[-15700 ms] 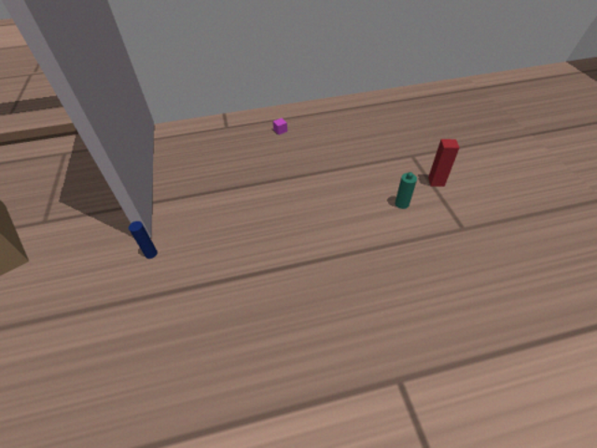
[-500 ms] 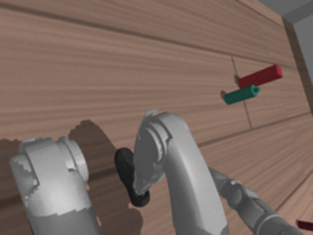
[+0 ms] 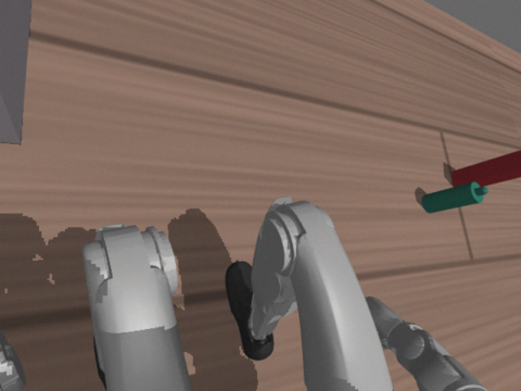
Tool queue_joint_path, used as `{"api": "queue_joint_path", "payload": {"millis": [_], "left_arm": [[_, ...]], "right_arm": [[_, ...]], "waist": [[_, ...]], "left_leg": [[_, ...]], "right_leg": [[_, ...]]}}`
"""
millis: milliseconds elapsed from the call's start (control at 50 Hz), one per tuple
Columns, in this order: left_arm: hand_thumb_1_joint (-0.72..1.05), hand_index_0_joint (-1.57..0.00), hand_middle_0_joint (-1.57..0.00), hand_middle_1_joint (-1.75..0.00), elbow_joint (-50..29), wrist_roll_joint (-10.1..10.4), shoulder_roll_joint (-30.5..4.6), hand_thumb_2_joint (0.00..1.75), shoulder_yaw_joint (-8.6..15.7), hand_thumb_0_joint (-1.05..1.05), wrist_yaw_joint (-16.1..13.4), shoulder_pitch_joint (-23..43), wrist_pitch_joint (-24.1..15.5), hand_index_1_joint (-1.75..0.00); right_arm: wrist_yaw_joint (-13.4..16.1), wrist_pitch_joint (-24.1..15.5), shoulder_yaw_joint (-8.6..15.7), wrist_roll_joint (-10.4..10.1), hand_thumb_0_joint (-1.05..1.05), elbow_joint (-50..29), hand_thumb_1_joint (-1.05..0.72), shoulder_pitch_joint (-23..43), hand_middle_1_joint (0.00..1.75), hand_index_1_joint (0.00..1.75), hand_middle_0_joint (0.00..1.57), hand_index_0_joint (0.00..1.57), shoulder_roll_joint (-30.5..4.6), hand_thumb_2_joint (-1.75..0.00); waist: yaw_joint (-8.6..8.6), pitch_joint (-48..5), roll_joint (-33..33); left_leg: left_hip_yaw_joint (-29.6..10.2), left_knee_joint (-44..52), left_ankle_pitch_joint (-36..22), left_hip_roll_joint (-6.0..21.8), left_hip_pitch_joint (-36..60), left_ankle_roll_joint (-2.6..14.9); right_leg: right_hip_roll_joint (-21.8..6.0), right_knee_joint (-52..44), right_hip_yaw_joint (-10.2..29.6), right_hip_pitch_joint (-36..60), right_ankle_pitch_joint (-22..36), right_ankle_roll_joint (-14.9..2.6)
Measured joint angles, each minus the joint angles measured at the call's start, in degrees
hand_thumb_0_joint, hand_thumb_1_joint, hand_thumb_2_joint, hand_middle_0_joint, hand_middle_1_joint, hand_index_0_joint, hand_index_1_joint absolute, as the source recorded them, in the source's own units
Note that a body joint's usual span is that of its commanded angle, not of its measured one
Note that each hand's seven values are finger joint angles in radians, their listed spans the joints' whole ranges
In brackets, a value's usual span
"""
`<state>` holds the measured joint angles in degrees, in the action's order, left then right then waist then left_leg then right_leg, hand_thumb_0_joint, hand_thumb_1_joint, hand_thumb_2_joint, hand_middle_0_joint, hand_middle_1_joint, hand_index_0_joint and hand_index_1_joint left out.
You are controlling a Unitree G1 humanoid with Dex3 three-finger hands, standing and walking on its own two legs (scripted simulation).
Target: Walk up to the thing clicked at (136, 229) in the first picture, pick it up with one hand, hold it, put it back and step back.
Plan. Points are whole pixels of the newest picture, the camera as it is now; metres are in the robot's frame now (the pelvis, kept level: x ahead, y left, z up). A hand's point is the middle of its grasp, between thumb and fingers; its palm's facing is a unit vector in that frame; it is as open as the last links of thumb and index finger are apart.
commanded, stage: settle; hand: left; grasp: from the side
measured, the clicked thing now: out of the picture +0.42 +0.33 -0.14
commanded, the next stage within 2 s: lift in 1.36 s
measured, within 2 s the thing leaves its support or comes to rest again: neither
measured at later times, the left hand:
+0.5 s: hand out of the picture +0.42 +0.32 -0.03, palm faces +0.38 -0.92 -0.05, open 7.2 cm
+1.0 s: hand out of the picture +0.43 +0.31 +0.02, palm faces +0.39 -0.92 -0.04, open 7.2 cm
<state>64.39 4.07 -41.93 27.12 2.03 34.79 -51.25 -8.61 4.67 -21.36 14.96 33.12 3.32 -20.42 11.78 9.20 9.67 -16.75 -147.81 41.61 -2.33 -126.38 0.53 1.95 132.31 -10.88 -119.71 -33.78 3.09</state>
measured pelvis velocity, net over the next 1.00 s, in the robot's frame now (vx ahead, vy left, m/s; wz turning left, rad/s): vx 0.02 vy -0.02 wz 0.14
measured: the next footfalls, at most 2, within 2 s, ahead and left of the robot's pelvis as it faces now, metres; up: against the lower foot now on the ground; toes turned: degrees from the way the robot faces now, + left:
none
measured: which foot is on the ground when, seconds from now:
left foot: down 0.00-1.00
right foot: down 0.00-1.00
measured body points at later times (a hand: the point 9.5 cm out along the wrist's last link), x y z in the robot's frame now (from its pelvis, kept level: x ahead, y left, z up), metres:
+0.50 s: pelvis +0.01 -0.01 +0.03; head +0.21 +0.11 +0.42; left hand +0.39 +0.37 -0.02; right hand +0.19 -0.25 -0.06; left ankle +0.08 +0.11 -0.28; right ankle +0.15 -0.14 -0.27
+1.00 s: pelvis +0.02 -0.02 +0.06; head +0.21 +0.07 +0.45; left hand +0.40 +0.36 +0.02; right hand +0.19 -0.27 -0.05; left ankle +0.08 +0.11 -0.28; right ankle +0.15 -0.14 -0.28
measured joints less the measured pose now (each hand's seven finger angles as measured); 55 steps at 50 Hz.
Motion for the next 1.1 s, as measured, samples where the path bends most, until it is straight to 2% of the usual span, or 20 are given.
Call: {"api": "queue_joint_path", "payload": {"millis": [140,260,360,580,800,1100], "left_arm": [[-0.03,-0.88,-0.90,-1.06,-4.37,1.51,4.26,1.09,-0.72,0.00,2.04,-0.75,4.81,-1.06],[-0.04,-0.88,-0.91,-1.05,-7.11,1.71,6.91,1.10,-1.86,0.00,3.74,-1.32,7.75,-1.06],[-0.04,-0.89,-0.91,-1.05,-8.29,2.06,9.16,1.10,-1.81,0.00,4.26,-0.76,9.66,-1.05],[-0.04,-0.89,-0.91,-1.05,-9.29,2.76,11.38,1.10,-1.23,0.00,5.71,0.86,12.75,-1.05],[-0.04,-0.89,-0.91,-1.05,-10.15,2.50,13.55,1.10,-0.15,0.00,6.61,1.15,14.98,-1.05],[-0.04,-0.89,-0.91,-1.05,-8.79,2.10,14.77,1.10,0.00,0.00,6.58,2.35,15.91,-1.06]], "right_arm": [[0.45,-0.10,4.07,-3.03,0.00,-0.02,-0.88,-1.75,0.30,0.30,0.20,0.21,0.60,-0.89],[1.12,-0.04,6.90,-4.91,0.00,0.26,-0.87,-2.92,0.30,0.30,0.20,0.21,1.64,-0.89],[1.74,-0.01,8.55,-6.26,0.00,0.73,-0.87,-3.74,0.30,0.30,0.20,0.21,2.22,-0.89],[3.19,-0.04,11.88,-8.63,0.00,2.01,-0.88,-5.97,0.30,0.30,0.20,0.21,2.87,-0.89],[4.18,-0.46,14.50,-10.11,0.00,2.53,-0.88,-7.72,0.30,0.30,0.20,0.21,2.66,-0.89],[4.92,-1.73,16.28,-10.47,0.00,3.17,-0.88,-8.19,0.30,0.30,0.20,0.21,3.07,-0.90]], "waist": [[-1.55,-4.24,-2.51],[-2.42,-7.04,-4.09],[-2.83,-8.94,-5.45],[-3.11,-12.34,-7.71],[-3.29,-14.00,-8.41],[-3.76,-15.82,-8.59]], "left_leg": [[2.66,2.78,-0.74,0.05,-0.76,0.29],[4.41,4.98,-0.85,-0.13,-0.86,-0.04],[5.65,6.83,-0.85,-0.28,-0.83,-0.37],[7.55,10.11,-0.29,-0.03,-0.20,-1.07],[8.53,12.96,-0.41,0.14,1.12,-1.81],[9.43,15.78,-0.63,0.34,3.08,-2.09]], "right_leg": [[-0.86,-0.84,1.95,-1.31,-0.41,-0.59],[-1.62,-1.32,3.41,-2.17,-1.04,-0.66],[-2.18,-1.86,4.49,-2.79,-1.56,-0.51],[-2.60,-3.01,6.25,-3.75,-2.45,-0.19],[-2.83,-4.42,7.08,-3.55,-2.58,-0.76],[-2.96,-6.25,7.78,-2.29,-2.61,-1.24]]}}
